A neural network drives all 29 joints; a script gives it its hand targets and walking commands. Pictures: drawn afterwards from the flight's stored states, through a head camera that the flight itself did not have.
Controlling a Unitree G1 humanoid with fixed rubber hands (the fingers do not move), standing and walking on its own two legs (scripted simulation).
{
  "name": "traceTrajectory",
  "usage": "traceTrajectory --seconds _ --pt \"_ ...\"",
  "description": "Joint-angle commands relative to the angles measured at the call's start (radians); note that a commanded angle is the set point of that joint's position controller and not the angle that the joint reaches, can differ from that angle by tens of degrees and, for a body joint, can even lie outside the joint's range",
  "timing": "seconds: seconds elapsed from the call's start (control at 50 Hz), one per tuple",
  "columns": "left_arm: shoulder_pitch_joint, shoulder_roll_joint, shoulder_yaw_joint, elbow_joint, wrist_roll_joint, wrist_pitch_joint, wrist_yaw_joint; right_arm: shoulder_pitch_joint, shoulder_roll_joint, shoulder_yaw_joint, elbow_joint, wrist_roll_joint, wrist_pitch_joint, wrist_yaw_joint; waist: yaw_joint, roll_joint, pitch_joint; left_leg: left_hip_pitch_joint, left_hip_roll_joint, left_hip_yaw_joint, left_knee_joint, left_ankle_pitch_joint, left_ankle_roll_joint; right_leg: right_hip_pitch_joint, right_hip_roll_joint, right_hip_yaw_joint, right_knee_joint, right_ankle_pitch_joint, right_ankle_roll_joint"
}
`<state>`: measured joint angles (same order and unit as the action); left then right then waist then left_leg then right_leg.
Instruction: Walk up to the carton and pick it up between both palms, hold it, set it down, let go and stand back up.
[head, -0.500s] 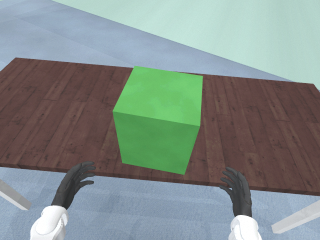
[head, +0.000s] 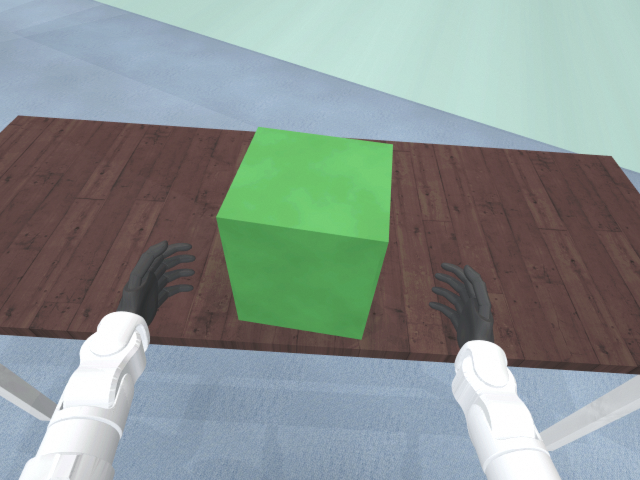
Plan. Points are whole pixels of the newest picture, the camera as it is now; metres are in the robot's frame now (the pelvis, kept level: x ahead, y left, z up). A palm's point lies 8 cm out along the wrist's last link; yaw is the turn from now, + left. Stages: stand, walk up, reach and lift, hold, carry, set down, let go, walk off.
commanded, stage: reach and lift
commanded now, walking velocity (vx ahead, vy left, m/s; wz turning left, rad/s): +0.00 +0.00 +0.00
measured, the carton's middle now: (311, 236) +0.46 +0.03 +0.00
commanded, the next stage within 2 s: none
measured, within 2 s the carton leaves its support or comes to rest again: neither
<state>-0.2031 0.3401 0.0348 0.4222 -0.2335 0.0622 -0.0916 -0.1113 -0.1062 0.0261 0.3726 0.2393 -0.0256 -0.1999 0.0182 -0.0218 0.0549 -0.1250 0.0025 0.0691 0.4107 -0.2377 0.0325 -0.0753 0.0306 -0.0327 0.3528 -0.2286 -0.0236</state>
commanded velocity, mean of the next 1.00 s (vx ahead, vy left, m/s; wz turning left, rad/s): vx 0.00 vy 0.00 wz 0.00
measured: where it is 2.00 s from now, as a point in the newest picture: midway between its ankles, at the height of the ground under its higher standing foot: outside the picture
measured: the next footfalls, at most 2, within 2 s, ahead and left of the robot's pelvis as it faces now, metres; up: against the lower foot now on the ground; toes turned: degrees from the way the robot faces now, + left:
none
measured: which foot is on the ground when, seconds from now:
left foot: down 0.00-1.00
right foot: down 0.00-1.00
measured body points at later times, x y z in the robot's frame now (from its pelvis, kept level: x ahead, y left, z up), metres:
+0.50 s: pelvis -0.01 +0.00 +0.00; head +0.01 +0.02 +0.45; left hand +0.39 +0.24 +0.10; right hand +0.37 -0.18 +0.08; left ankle -0.01 +0.09 -0.74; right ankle -0.02 -0.10 -0.74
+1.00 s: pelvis -0.01 +0.00 +0.00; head +0.02 +0.02 +0.45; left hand +0.46 +0.22 +0.14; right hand +0.43 -0.18 +0.13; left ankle -0.01 +0.09 -0.74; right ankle -0.02 -0.10 -0.74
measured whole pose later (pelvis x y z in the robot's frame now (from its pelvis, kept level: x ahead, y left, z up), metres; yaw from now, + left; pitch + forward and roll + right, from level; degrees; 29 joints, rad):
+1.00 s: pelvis -0.01 +0.00 +0.00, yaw +1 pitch +8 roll -2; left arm -0.96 0.41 0.01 1.02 -0.23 0.18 -0.04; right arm -0.85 -0.19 -0.05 0.89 0.28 0.17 -0.20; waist -0.05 -0.02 -0.09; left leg -0.37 0.01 0.04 0.45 -0.22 0.03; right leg -0.29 0.04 -0.05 0.35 -0.19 -0.03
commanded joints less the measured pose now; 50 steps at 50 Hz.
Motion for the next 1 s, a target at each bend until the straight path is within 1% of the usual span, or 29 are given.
traceTrajectory --seconds 0.0,0.14,0.34,0.6,0.78,0.98 --pt "-0.355 0.161 0.087 -0.155 0.006 0.012 -0.002 -0.301 -0.09 -0.037 -0.203 -0.001 0.006 -0.015 -0.017 0.061 -0.31 0.11 0.028 -0.059 -0.022 0.402 -0.047 0.044 -0.044 0.072 -0.021 0.345 0.02" --pt "-0.536 0.176 0.09 -0.088 0.011 0.053 0.008 -0.471 -0.108 -0.066 -0.169 -0.002 0.066 -0.015 -0.023 0.081 -0.363 0.103 0.032 -0.058 -0.02 0.355 -0.043 -0.002 -0.033 0.054 -0.025 0.273 0.015" --pt "-0.751 0.203 0.089 0.039 0.016 0.069 0.022 -0.691 -0.144 -0.082 -0.039 0.017 0.111 -0.009 -0.031 0.097 -0.489 0.117 0.029 -0.06 0.004 0.377 -0.044 -0.042 -0.017 0.037 -0.018 0.275 0.016" --pt "-0.986 0.222 0.066 0.189 0.016 0.087 0.032 -0.942 -0.196 -0.111 0.108 0.013 0.138 -0.01 -0.063 0.108 -0.613 0.155 0.025 -0.068 0.045 0.467 -0.068 -0.077 0.007 0.009 -0.013 0.352 0.019" --pt "-1.144 0.237 0.043 0.31 0.016 0.086 0.043 -1.102 -0.233 -0.107 0.22 0.029 0.15 -0.002 -0.07 0.111 -0.684 0.156 0.02 -0.072 0.062 0.518 -0.075 -0.09 0.011 0.0 -0.001 0.425 0.027" --pt "-1.323 0.256 0.002 0.484 -0.003 0.059 0.055 -1.272 -0.266 -0.104 0.354 0.043 0.154 0.007 -0.078 0.111 -0.771 0.13 0.014 -0.076 0.078 0.534 -0.079 -0.114 0.005 -0.006 0.023 0.512 0.04"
